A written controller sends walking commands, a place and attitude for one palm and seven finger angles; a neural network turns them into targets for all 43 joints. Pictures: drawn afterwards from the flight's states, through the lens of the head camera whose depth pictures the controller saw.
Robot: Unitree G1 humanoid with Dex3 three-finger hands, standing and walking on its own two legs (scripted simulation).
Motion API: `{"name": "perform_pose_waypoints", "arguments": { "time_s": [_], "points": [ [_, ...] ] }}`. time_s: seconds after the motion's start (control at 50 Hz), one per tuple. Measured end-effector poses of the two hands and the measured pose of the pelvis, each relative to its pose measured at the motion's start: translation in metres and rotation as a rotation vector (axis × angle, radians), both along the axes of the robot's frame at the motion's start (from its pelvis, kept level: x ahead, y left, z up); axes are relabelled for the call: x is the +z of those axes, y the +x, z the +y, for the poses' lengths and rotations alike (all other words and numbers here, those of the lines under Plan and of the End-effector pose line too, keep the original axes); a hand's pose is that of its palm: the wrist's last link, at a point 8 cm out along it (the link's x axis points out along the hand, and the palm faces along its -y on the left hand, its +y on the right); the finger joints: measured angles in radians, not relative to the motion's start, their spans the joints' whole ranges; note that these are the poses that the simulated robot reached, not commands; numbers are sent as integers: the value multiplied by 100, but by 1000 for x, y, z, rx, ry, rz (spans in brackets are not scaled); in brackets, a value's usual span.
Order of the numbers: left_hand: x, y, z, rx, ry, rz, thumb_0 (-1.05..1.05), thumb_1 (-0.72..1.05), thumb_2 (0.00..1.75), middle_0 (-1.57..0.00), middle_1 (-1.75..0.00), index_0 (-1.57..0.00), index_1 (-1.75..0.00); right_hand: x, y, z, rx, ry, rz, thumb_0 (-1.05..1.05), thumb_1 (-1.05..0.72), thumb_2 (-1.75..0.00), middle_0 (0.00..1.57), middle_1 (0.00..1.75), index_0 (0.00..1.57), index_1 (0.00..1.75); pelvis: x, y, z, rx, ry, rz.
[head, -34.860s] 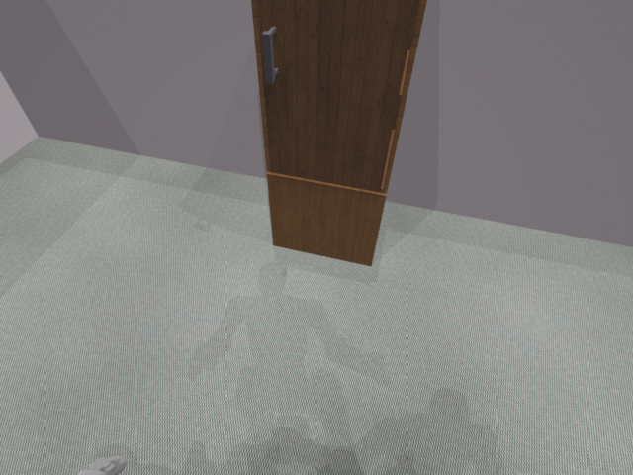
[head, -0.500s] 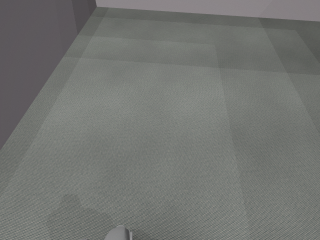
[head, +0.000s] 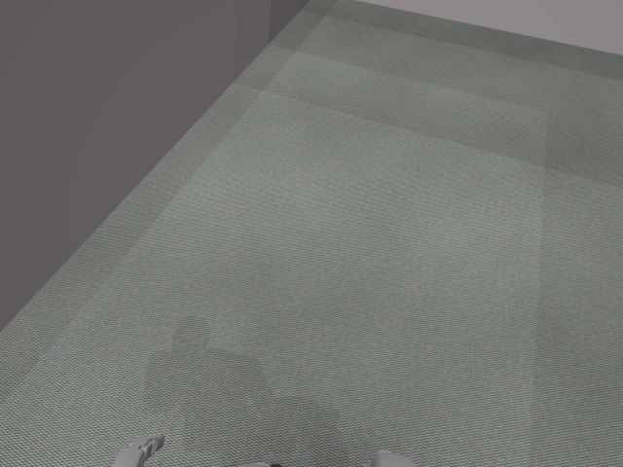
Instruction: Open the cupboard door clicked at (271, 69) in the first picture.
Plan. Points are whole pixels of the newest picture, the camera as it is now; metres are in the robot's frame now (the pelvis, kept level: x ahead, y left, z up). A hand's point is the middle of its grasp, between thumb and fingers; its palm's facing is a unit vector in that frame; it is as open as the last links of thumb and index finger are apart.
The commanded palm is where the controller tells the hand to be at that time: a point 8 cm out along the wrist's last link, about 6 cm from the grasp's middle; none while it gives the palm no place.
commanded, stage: turn to face it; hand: left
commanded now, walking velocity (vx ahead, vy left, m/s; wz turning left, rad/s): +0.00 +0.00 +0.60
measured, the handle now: out of the picture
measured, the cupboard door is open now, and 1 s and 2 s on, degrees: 48 48 48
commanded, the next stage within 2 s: none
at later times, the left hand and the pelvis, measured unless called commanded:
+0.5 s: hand out of the picture -0.02 +0.14 -0.18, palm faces +0.38 -0.89 -0.25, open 7.3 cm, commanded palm none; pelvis +0.02 -0.06 -0.01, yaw +22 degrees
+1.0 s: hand out of the picture +0.02 +0.12 -0.15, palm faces +0.59 -0.75 -0.30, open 7.4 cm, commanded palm none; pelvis +0.06 -0.10 -0.01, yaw +39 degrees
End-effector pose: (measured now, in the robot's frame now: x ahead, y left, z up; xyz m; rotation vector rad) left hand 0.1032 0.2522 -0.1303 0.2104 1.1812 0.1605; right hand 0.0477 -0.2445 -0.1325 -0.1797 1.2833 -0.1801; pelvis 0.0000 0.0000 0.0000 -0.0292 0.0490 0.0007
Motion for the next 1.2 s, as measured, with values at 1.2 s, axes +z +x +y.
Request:
{"name": "perform_pose_waypoints", "arguments": {
  "time_s": [1.2],
  "points": [
    [0,-162,-142,816,-19,31,0,92,90,-20,-30,-21,-30,-2,259,17,824,11,3,1,-91,-90,20,30,20,30,0,67,-103,823,78,-9]
  ]
}}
